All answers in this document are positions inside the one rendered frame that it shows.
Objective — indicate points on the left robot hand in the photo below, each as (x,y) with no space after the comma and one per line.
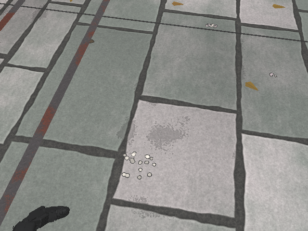
(40,217)

